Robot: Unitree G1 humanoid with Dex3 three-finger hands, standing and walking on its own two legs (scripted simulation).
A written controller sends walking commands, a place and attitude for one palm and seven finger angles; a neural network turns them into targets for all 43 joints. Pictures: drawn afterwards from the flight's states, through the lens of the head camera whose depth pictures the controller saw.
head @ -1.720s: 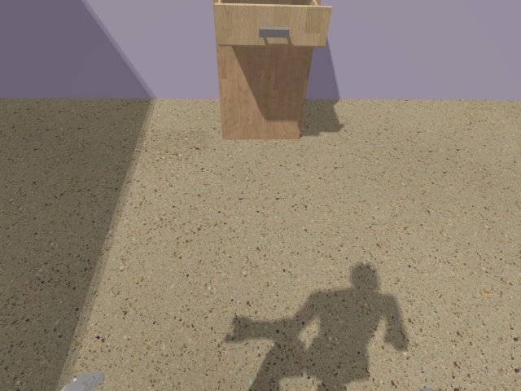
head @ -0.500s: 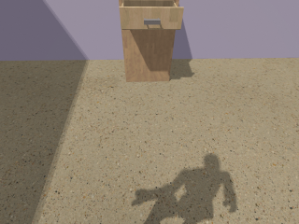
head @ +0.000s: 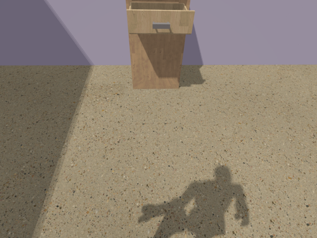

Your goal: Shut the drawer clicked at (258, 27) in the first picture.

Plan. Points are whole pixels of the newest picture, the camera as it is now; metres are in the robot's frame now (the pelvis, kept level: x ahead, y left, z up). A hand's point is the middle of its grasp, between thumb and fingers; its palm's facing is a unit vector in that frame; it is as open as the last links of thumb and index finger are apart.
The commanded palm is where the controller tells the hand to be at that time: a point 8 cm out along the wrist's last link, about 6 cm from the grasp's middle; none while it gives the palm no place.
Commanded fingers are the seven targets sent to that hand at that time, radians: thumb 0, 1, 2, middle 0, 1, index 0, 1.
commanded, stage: walk to a spot facing it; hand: left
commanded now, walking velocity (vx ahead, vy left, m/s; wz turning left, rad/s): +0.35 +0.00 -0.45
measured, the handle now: (161, 24) +1.33 +0.07 +0.00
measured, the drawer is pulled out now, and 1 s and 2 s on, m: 0.30 0.30 0.30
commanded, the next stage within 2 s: turn to face it in 1.80 s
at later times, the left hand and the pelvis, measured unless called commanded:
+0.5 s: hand out of the picture +0.12 +0.13 -0.18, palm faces -0.09 -0.98 -0.19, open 7.3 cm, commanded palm none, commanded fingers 0.00 0.90 0.90 -0.20 -0.30 -0.20 -0.30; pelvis +0.12 -0.05 -0.01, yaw -10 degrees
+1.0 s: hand (121, 170) +0.39 +0.16 -0.19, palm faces -0.22 -0.96 -0.17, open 7.4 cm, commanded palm none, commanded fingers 0.00 0.90 0.90 -0.20 -0.30 -0.20 -0.30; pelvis +0.34 -0.02 -0.01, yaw -19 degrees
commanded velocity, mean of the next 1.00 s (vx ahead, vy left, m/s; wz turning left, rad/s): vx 0.37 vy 0.00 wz -0.26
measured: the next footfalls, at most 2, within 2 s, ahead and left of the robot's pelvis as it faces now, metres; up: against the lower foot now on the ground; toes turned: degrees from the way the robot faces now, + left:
right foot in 0.32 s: +0.12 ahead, -0.12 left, +0.00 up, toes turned -13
left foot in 0.82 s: +0.43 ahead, +0.05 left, +0.00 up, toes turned -6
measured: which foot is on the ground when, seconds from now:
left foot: down 0.00-0.32, up 0.34-0.80, down 0.82-1.00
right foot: down 0.00-0.16, up 0.18-0.30, down 0.32-0.82, up 0.84-1.00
